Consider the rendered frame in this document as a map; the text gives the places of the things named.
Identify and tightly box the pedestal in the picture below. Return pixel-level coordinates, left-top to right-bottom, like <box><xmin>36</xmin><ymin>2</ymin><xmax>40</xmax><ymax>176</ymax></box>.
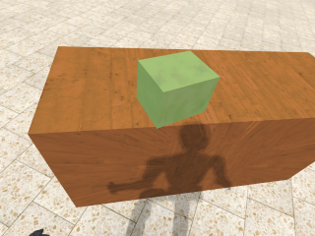
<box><xmin>28</xmin><ymin>46</ymin><xmax>315</xmax><ymax>207</ymax></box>

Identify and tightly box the carton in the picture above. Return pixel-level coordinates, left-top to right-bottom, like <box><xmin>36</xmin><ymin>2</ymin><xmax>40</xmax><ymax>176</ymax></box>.
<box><xmin>136</xmin><ymin>50</ymin><xmax>220</xmax><ymax>129</ymax></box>

